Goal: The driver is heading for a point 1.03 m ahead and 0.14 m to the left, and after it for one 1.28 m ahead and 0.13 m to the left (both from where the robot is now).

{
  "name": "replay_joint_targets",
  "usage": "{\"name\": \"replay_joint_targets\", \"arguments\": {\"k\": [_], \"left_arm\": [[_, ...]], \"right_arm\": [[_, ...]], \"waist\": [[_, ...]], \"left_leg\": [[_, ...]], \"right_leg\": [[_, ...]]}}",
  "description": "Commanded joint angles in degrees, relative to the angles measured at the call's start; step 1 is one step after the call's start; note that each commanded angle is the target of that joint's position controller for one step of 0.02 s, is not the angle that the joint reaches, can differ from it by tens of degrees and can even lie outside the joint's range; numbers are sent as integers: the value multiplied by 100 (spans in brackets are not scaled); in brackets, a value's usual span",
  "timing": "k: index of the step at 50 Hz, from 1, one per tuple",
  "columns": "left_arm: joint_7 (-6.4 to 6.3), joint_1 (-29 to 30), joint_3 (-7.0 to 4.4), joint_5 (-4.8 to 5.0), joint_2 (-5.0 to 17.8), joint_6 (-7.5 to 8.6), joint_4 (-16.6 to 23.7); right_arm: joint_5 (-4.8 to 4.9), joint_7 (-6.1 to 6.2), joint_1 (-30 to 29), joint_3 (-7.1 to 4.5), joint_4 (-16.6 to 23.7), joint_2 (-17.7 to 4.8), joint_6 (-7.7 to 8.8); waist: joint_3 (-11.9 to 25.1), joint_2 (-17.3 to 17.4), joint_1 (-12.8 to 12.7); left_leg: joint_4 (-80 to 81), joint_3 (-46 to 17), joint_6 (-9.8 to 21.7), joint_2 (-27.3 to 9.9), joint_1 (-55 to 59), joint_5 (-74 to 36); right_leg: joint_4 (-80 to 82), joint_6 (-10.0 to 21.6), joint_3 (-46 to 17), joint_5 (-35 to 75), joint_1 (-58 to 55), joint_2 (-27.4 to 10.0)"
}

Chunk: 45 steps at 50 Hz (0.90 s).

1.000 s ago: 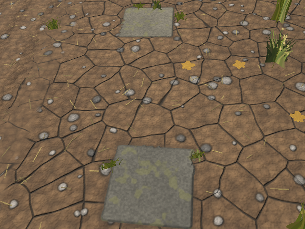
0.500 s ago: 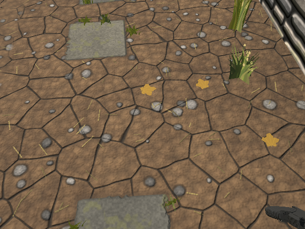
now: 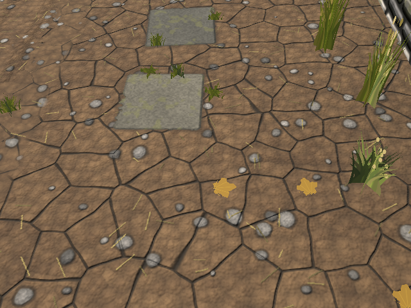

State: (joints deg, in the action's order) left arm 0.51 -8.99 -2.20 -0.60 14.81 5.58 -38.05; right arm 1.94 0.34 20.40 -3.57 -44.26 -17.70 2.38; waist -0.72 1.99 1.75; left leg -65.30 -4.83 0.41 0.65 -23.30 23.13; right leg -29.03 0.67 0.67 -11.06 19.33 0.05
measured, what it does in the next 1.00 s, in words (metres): walks ahead: left foot, then right foot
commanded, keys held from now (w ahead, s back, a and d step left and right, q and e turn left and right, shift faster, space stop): w+q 0.52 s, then w+e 0.48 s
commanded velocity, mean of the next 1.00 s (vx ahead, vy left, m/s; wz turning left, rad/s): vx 0.50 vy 0.00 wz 0.25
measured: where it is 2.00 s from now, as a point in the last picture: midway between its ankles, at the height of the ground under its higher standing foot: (169, 184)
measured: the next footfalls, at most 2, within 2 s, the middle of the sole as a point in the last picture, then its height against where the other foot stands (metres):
left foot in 0.38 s outside the picture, level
right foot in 0.92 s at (197, 247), level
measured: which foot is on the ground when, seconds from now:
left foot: up 0.00-0.36, down 0.38-0.94, up 0.96-1.00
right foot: down 0.00-0.40, up 0.42-0.90, down 0.92-1.00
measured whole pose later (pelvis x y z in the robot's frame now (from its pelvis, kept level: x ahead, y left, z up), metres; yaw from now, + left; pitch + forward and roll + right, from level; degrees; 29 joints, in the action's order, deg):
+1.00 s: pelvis +0.56 +0.11 -0.01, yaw +13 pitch +2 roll +0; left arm 2.7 -8.6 -2.8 1.0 17.1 4.4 -38.2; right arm 0.2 -0.1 17.8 -2.4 -45.3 -17.5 3.8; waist -2.3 0.1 1.2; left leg -61.5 -1.6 0.9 2.0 -12.5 25.5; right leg -33.4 4.8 0.9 -8.9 26.9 3.8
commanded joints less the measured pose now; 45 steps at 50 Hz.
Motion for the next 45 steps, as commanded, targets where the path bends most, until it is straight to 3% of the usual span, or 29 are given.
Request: {"name": "replay_joint_targets", "arguments": {"k": [1,3,8,11,14,17,18,19,20,21,22,23,24,25,26,28,31,34,37,40,43,44,45], "left_arm": [[-20,-403,-206,-38,594,38,65],[-24,-414,-253,1,649,101,-32],[-73,-502,-369,29,957,87,-275],[-105,-685,-415,84,1121,28,-416],[-104,-879,-469,176,1267,-55,-564],[-144,-884,-543,243,1514,-172,-594],[-163,-826,-544,266,1542,-221,-577],[-192,-880,-477,228,1398,-220,-536],[-163,-1186,-256,-59,702,-171,-327],[-100,-1225,-133,-1,606,31,-59],[-36,-512,-268,233,1150,162,54],[-21,-274,-244,296,1137,241,154],[-74,-288,-236,166,1063,263,61],[-104,-357,-277,37,1113,230,27],[-91,-451,-293,1,1110,163,6],[-61,-685,-240,-7,905,41,-140],[-51,-252,-141,19,667,-39,-64],[20,264,-74,97,553,-8,5],[115,693,-52,186,553,15,139],[231,960,-53,204,585,17,305],[332,816,-78,167,635,9,399],[329,534,-130,144,737,-10,361],[303,-48,-239,123,913,-32,239]], "right_arm": [[-18,-37,-292,-144,592,-422,-1],[-30,-70,-419,-108,681,-237,-72],[-69,-194,-1067,-20,927,-85,-63],[-69,-302,-1641,21,1105,-63,-28],[-52,-381,-2018,3,1313,-151,-37],[-92,-398,-1695,-144,1361,-437,-82],[-82,-371,-992,-277,1200,-649,-105],[-58,-280,8,-475,927,-998,-152],[-6,-150,381,-586,829,-1565,-194],[-35,-197,270,-537,1086,-1721,-80],[-67,-238,215,-406,1038,-1219,4],[-73,-236,4,-343,988,-1020,64],[-76,-223,-393,-290,1021,-874,85],[-117,-208,-682,-237,1084,-716,95],[-173,-185,-829,-207,1144,-657,95],[-191,-139,-861,-162,1025,-547,149],[-194,-67,-620,-154,759,-638,200],[-195,-45,-440,-124,576,-675,215],[-190,-58,-197,-138,353,-800,243],[-182,-58,-33,-163,140,-827,191],[-159,-4,-100,-201,67,-911,95],[-169,23,-176,-218,93,-976,64],[-178,57,-272,-220,127,-1011,12]], "waist": [[13,-961,-294],[-32,-836,-251],[-151,-556,-365],[-312,-477,-552],[-429,-483,-592],[-16,-706,-239],[377,-664,192],[885,-476,670],[1296,884,421],[2328,1234,241],[1823,445,553],[1068,331,413],[665,-137,121],[463,-63,-91],[400,63,-242],[427,78,-335],[173,110,-162],[-20,146,108],[-252,107,318],[-425,28,393],[-264,111,214],[-5,211,51],[403,219,-286]], "left_leg": [[-226,-160,-53,-667,-1730,-588],[7,-83,-104,-696,-1698,-827],[1535,68,-126,-703,-1701,-1976],[2327,362,-16,-610,-1470,-2406],[2758,549,190,-522,-1427,-2109],[2910,1012,542,-25,-515,-1280],[3149,1141,723,233,454,-1347],[3359,903,949,317,2063,-1577],[3448,-1366,1539,-1061,3878,-1604],[4515,-4452,2534,-2049,4797,-201],[4871,-3913,2159,-1901,4492,-33],[4909,-3086,1942,-1678,3705,-354],[4903,-2482,1731,-1411,2835,-963],[4966,-2066,1646,-1218,2196,-1656],[5092,-1866,1635,-1094,1785,-2030],[5226,-1350,1676,-1064,1407,-2877],[5395,-649,1506,-902,1214,-3293],[5524,-196,1227,-769,1247,-2763],[5656,-152,1180,-1038,1621,-2282],[5470,-52,1129,-1343,2445,-2594],[4901,164,936,-1468,3000,-4085],[4483,275,849,-1414,3046,-5188],[3654,472,734,-1265,2967,-6193]], "right_leg": [[1705,864,-1563,140,-1475,-1503],[1894,953,-1071,751,-1351,-1484],[2062,960,-106,1440,-1533,-1472],[2073,849,338,1482,-1651,-1483],[1878,720,590,1854,-2100,-1625],[757,541,931,4382,-2403,-1612],[-229,425,1100,4930,-2208,-1483],[-1609,214,1197,4355,-1316,-1264],[-3636,-104,1167,-123,821,-653],[-4996,-245,-170,-2526,2226,247],[-5113,-166,-675,-2008,2834,-103],[-4714,-63,-566,-1465,2905,-317],[-4223,-77,-562,-1063,2547,-554],[-3800,-129,-583,-817,2139,-681],[-3657,-177,-593,-657,1814,-732],[-3320,-329,-406,-407,1556,-775],[-2436,-445,-288,593,1691,-808],[-1292,-326,-191,1787,1527,-688],[-687,-174,-176,2163,1579,-567],[-366,46,-253,1633,2053,-453],[-227,308,-83,797,1887,-224],[-262,410,113,534,1405,-28],[-206,548,328,479,577,225]]}}
Over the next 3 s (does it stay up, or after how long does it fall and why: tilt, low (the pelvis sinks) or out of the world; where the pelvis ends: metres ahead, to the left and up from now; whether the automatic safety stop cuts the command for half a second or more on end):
stays up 1.00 0.23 0.00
